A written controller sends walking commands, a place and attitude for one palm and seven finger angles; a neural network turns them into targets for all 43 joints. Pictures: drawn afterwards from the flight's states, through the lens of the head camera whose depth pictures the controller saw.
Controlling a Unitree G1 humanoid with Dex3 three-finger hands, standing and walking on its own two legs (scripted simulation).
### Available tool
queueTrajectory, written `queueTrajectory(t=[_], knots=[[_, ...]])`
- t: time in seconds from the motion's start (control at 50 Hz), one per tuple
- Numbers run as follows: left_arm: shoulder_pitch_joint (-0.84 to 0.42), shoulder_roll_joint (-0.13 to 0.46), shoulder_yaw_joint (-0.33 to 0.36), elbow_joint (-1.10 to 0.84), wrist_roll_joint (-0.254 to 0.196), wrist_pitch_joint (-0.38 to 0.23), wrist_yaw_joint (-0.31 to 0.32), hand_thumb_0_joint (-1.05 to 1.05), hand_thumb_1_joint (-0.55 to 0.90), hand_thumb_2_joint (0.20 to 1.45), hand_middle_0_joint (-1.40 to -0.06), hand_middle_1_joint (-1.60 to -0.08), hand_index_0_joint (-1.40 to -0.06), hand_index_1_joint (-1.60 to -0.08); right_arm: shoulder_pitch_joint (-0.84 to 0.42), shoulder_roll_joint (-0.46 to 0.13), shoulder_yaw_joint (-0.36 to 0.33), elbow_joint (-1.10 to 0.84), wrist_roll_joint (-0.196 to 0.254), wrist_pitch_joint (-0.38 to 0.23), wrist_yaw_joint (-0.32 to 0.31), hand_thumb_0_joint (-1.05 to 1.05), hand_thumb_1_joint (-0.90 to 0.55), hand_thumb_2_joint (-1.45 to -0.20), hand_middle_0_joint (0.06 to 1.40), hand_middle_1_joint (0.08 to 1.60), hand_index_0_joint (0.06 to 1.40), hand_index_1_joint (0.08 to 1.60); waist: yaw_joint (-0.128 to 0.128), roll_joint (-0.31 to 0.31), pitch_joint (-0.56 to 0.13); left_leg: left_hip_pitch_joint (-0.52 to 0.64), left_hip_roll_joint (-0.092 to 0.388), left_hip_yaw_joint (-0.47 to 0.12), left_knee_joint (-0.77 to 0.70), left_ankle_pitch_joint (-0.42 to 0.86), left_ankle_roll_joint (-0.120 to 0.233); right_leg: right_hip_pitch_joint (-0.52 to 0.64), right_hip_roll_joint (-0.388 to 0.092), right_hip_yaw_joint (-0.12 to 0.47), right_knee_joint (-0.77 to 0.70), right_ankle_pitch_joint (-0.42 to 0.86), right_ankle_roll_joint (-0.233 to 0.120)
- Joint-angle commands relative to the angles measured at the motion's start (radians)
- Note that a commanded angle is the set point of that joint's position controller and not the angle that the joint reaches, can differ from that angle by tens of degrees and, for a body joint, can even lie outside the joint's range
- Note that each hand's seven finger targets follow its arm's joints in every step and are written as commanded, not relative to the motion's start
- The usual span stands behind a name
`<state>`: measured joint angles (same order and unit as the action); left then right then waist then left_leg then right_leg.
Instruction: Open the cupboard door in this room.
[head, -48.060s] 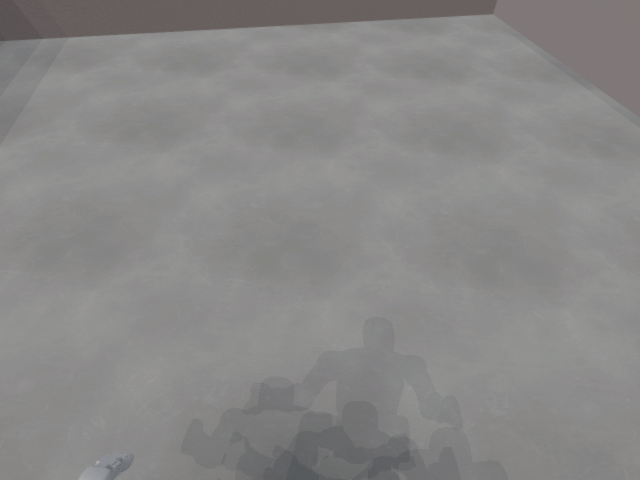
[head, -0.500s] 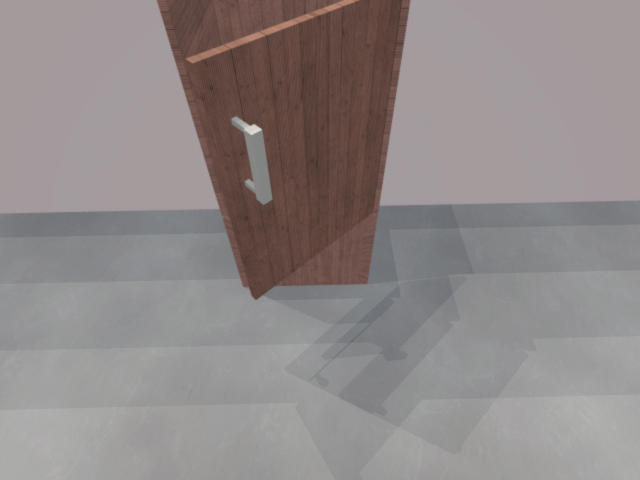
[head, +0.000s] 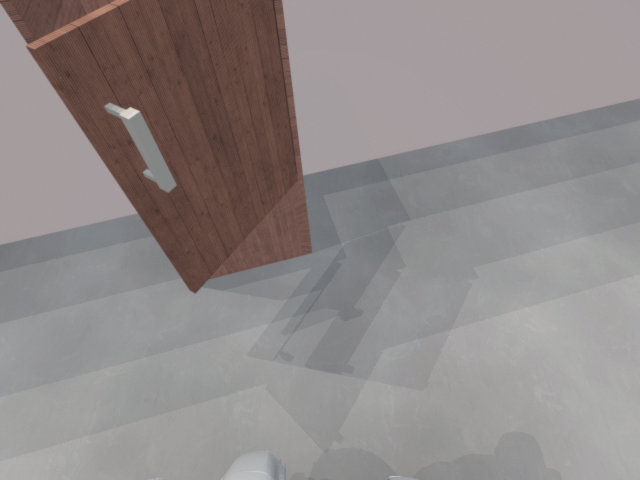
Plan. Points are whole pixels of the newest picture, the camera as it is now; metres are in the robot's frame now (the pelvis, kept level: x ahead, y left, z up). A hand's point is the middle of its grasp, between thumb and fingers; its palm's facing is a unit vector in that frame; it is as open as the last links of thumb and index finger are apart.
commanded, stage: walk to a spot facing it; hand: left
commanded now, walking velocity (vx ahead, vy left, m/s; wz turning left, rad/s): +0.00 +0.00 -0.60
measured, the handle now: (141, 149) +0.54 +0.31 +0.09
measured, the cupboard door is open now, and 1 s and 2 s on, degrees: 42 42 42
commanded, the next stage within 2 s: none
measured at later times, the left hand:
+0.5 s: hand (200, 474) +0.14 +0.19 -0.15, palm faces -0.25 -0.94 -0.22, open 7.4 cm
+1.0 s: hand (258, 440) +0.18 +0.12 -0.16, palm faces -0.56 -0.81 -0.18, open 7.4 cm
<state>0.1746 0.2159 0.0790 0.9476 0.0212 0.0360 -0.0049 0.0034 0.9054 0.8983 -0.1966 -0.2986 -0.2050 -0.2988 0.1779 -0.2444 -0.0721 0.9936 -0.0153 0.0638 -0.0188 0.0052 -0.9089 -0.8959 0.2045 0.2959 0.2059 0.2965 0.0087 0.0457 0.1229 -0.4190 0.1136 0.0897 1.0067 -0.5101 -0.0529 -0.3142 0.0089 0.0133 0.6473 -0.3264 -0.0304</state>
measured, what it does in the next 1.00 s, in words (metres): steps on the spot, turning right: left foot, then right foot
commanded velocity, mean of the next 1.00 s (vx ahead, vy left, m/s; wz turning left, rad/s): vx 0.07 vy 0.00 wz -0.60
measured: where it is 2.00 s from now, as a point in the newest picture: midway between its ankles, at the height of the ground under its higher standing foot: outside the picture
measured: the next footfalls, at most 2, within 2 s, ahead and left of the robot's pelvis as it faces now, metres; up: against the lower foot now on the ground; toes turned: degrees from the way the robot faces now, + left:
left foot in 0.26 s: +0.06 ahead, +0.14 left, +0.00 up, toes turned -9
right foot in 0.56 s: -0.01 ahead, -0.13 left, +0.00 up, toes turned -23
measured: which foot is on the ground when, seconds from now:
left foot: up 0.00-0.24, down 0.26-0.56, up 0.58-0.88, down 0.90-1.00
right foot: down 0.00-0.26, up 0.28-0.54, down 0.56-0.90, up 0.92-1.00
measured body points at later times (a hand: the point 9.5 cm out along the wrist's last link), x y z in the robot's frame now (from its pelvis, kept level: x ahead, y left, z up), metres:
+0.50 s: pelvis -0.01 +0.01 +0.01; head +0.04 +0.00 +0.46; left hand +0.15 +0.24 -0.13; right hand -0.02 -0.26 -0.13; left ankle +0.02 +0.15 -0.73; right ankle -0.04 -0.12 -0.69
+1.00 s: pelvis +0.00 +0.00 +0.01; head +0.04 -0.01 +0.46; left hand +0.21 +0.16 -0.14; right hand -0.10 -0.25 -0.12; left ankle +0.07 +0.10 -0.73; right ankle -0.07 -0.11 -0.67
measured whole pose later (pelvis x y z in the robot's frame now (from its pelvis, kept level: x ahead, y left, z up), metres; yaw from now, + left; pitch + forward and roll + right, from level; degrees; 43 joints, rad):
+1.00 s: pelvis +0.00 +0.00 +0.01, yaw -36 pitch +1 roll -2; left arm 0.19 0.25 0.08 0.92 0.02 0.07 -0.05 0.01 0.90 0.90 -0.20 -0.30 -0.21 -0.30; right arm 0.24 -0.21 -0.03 0.90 -0.04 -0.01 -0.02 0.00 -0.91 -0.90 0.20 0.30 0.21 0.30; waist -0.01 -0.02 0.06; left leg -0.26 0.08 0.06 0.53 -0.28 -0.01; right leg -0.49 0.05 0.03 0.98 -0.45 0.01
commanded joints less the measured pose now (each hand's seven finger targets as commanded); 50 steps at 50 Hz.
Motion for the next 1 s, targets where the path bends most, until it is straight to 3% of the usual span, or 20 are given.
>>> queueTrajectory(t=[0.0, 0.18, 0.2, 0.22, 0.24, 0.28, 0.34, 0.44, 0.5, 0.52, 0.54, 0.56, 0.58, 0.64, 0.76, 0.84, 0.88, 0.9, 0.94, 0.98], knots=[[0.035, 0.197, 0.049, -0.063, 0.007, -0.017, 0.032, 0.000, 0.900, 0.900, -0.200, -0.300, -0.200, -0.300, -0.054, -0.062, -0.012, -0.124, 0.004, -0.036, -0.010, 0.000, -0.900, -0.900, 0.200, 0.300, 0.200, 0.300, 0.008, -0.239, -0.146, -0.119, -0.028, -0.088, 0.111, 0.039, -0.009, 0.144, -0.246, 0.338, -0.272, 0.481, -0.172], [0.003, 0.204, 0.049, -0.083, 0.003, 0.000, 0.015, 0.000, 0.900, 0.900, -0.200, -0.300, -0.200, -0.300, 0.030, -0.056, -0.010, -0.121, 0.017, -0.053, -0.019, 0.000, -0.900, -0.900, 0.200, 0.300, 0.200, 0.300, -0.040, -0.207, -0.154, 0.242, -0.107, -0.065, -0.488, 0.210, 0.013, -0.031, -0.148, 0.388, -0.228, 0.279, -0.088], [-0.002, 0.166, 0.039, -0.096, -0.005, 0.003, 0.012, 0.000, 0.900, 0.900, -0.200, -0.300, -0.200, -0.300, 0.062, -0.100, -0.015, -0.112, 0.013, -0.062, -0.028, 0.000, -0.900, -0.900, 0.200, 0.300, 0.200, 0.300, -0.056, -0.092, -0.162, 0.377, -0.029, -0.135, -0.622, 0.217, 0.036, -0.157, -0.080, 0.333, -0.157, 0.168, -0.040], [0.025, 0.102, 0.024, -0.114, -0.016, 0.003, 0.002, 0.000, 0.900, 0.900, -0.200, -0.300, -0.200, -0.300, 0.063, -0.198, -0.034, -0.123, -0.002, -0.072, -0.032, 0.000, -0.900, -0.900, 0.200, 0.300, 0.200, 0.300, -0.050, 0.207, -0.165, 0.456, 0.223, -0.417, -0.750, 0.189, 0.113, -0.320, 0.056, 0.180, 0.046, -0.093, 0.023], [-0.020, 0.120, 0.025, -0.135, -0.010, 0.003, -0.005, 0.000, 0.900, 0.900, -0.200, -0.300, -0.200, -0.300, 0.089, -0.247, -0.041, -0.135, -0.012, -0.072, -0.039, 0.000, -0.900, -0.900, 0.200, 0.300, 0.200, 0.300, -0.069, 0.264, -0.152, 0.376, 0.397, -0.535, -0.781, 0.318, 0.217, -0.328, 0.049, 0.054, 0.298, -0.296, 0.061], [-0.011, 0.139, 0.040, -0.135, 0.004, 0.002, -0.020, 0.000, 0.900, 0.900, -0.200, -0.300, -0.200, -0.300, 0.015, -0.198, -0.021, -0.164, -0.025, -0.079, -0.038, 0.000, -0.900, -0.900, 0.200, 0.300, 0.200, 0.300, -0.017, 0.061, -0.135, 0.241, 0.335, -0.404, -0.743, 0.453, 0.259, -0.273, -0.001, 0.055, 0.502, -0.199, 0.076], [-0.013, 0.111, 0.035, -0.119, 0.001, 0.015, -0.033, 0.000, 0.900, 0.900, -0.200, -0.300, -0.200, -0.300, -0.040, -0.148, -0.010, -0.175, -0.024, -0.076, -0.037, 0.000, -0.900, -0.900, 0.200, 0.300, 0.200, 0.300, 0.007, 0.186, -0.109, 0.233, 0.197, -0.152, -0.658, 0.642, 0.181, -0.250, -0.022, 0.006, 0.471, -0.137, 0.090], [-0.038, 0.085, 0.016, -0.131, -0.004, 0.006, -0.042, 0.000, 0.900, 0.900, -0.200, -0.300, -0.200, -0.300, 0.054, -0.187, -0.025, -0.144, -0.023, -0.067, -0.028, 0.000, -0.900, -0.900, 0.200, 0.300, 0.200, 0.300, -0.030, 0.193, -0.162, 0.293, 0.197, -0.064, -0.586, 0.686, 0.153, -0.093, 0.000, -0.105, 0.150, -0.118, 0.072], [0.051, 0.117, 0.025, -0.103, -0.005, -0.004, -0.038, 0.000, 0.900, 0.900, -0.200, -0.300, -0.200, -0.300, 0.036, -0.200, -0.032, -0.151, -0.012, -0.060, -0.019, 0.000, -0.900, -0.900, 0.200, 0.300, 0.200, 0.300, 0.019, 0.113, -0.175, 0.196, 0.178, -0.015, -0.442, 0.568, 0.092, 0.128, 0.003, -0.111, -0.134, 0.088, 0.041], [0.111, 0.193, 0.039, -0.088, 0.003, -0.015, -0.027, 0.000, 0.900, 0.900, -0.200, -0.300, -0.200, -0.300, 0.026, -0.163, -0.029, -0.168, -0.001, -0.058, -0.012, 0.000, -0.900, -0.900, 0.200, 0.300, 0.200, 0.300, 0.046, -0.050, -0.193, 0.064, 0.106, 0.045, -0.279, 0.400, 0.030, 0.266, -0.114, 0.057, -0.256, 0.286, -0.009], [0.158, 0.319, 0.064, -0.074, 0.013, -0.023, -0.007, 0.000, 0.900, 0.900, -0.200, -0.300, -0.200, -0.300, -0.021, -0.067, -0.006, -0.218, 0.006, -0.058, -0.006, 0.000, -0.900, -0.900, 0.200, 0.300, 0.200, 0.300, 0.080, -0.398, -0.187, -0.178, -0.054, 0.092, -0.026, -0.120, -0.025, 0.342, -0.379, 0.454, -0.318, 0.604, -0.129], [0.202, 0.331, 0.068, -0.063, -0.001, -0.021, 0.008, 0.000, 0.900, 0.900, -0.200, -0.300, -0.200, -0.300, -0.051, -0.099, 0.000, -0.222, 0.007, -0.047, -0.015, 0.000, -0.900, -0.900, 0.200, 0.300, 0.200, 0.300, 0.116, -0.355, -0.207, -0.202, -0.032, -0.065, 0.120, -0.161, -0.005, 0.323, -0.417, 0.465, -0.302, 0.633, -0.213], [0.146, 0.322, 0.060, -0.078, -0.002, -0.014, 0.007, 0.000, 0.900, 0.900, -0.200, -0.300, -0.200, -0.300, -0.037, -0.098, 0.001, -0.222, 0.015, -0.047, -0.009, 0.000, -0.900, -0.900, 0.200, 0.300, 0.200, 0.300, 0.076, -0.320, -0.149, -0.210, -0.005, -0.091, 0.161, -0.113, -0.002, 0.217, -0.396, 0.439, -0.332, 0.365, -0.232], [0.017, 0.222, 0.043, -0.111, 0.003, -0.013, 0.022, 0.000, 0.900, 0.900, -0.200, -0.300, -0.200, -0.300, -0.036, -0.099, -0.007, -0.176, 0.006, -0.042, -0.006, 0.000, -0.900, -0.900, 0.200, 0.300, 0.200, 0.300, 0.015, -0.264, -0.162, -0.151, -0.015, -0.084, 0.129, 0.045, -0.020, 0.175, -0.240, 0.308, -0.273, 0.454, -0.162], [0.028, 0.235, 0.042, -0.110, 0.009, -0.008, 0.016, 0.000, 0.900, 0.900, -0.200, -0.300, -0.200, -0.300, -0.022, -0.053, -0.001, -0.167, 0.012, -0.040, -0.002, 0.000, -0.900, -0.900, 0.200, 0.300, 0.200, 0.300, 0.012, -0.184, -0.156, 0.012, -0.077, -0.051, -0.184, 0.082, -0.013, 0.093, -0.208, 0.351, -0.283, 0.319, -0.158], [-0.027, 0.198, 0.037, -0.123, 0.001, -0.003, 0.005, 0.000, 0.900, 0.900, -0.200, -0.300, -0.200, -0.300, 0.120, -0.085, -0.005, -0.132, 0.006, -0.064, -0.009, 0.000, -0.900, -0.900, 0.200, 0.300, 0.200, 0.300, -0.059, -0.162, -0.168, 0.338, -0.082, -0.058, -0.543, 0.169, 0.010, -0.139, -0.122, 0.358, -0.252, -0.154, -0.079], [-0.063, 0.096, 0.014, -0.181, -0.011, -0.002, -0.016, 0.000, 0.900, 0.900, -0.200, -0.300, -0.200, -0.300, 0.244, -0.269, -0.040, -0.115, -0.027, -0.080, -0.027, 0.000, -0.900, -0.900, 0.200, 0.300, 0.200, 0.300, -0.118, 0.337, -0.138, 0.456, 0.370, -0.620, -0.859, -0.288, 0.165, -0.459, 0.100, 0.023, 0.238, -0.334, 0.039], [-0.149, 0.144, 0.027, -0.202, -0.002, -0.007, -0.028, 0.000, 0.900, 0.900, -0.200, -0.300, -0.200, -0.300, 0.223, -0.277, -0.041, -0.117, -0.023, -0.082, -0.032, 0.000, -0.900, -0.900, 0.200, 0.300, 0.200, 0.300, -0.119, 0.211, -0.062, 0.315, 0.437, -0.641, -0.918, -0.308, 0.230, -0.454, -0.011, 0.075, 0.371, -0.251, 0.038], [-0.118, 0.131, 0.040, -0.173, 0.012, -0.023, -0.053, 0.000, 0.900, 0.900, -0.200, -0.300, -0.200, -0.300, 0.135, -0.210, -0.024, -0.145, -0.030, -0.102, -0.020, 0.000, -0.900, -0.900, 0.200, 0.300, 0.200, 0.300, -0.057, 0.056, -0.054, 0.243, 0.322, -0.471, -0.871, -0.142, 0.212, -0.394, -0.039, 0.038, 0.482, -0.124, 0.045], [-0.087, 0.092, 0.034, -0.147, 0.012, -0.015, -0.068, 0.000, 0.900, 0.900, -0.200, -0.300, -0.200, -0.300, 0.103, -0.167, -0.010, -0.140, -0.027, -0.109, -0.020, 0.000, -0.900, -0.900, 0.200, 0.300, 0.200, 0.300, -0.022, 0.111, -0.051, 0.251, 0.228, -0.249, -0.839, -0.002, 0.151, -0.379, -0.065, -0.005, 0.465, -0.022, 0.058]])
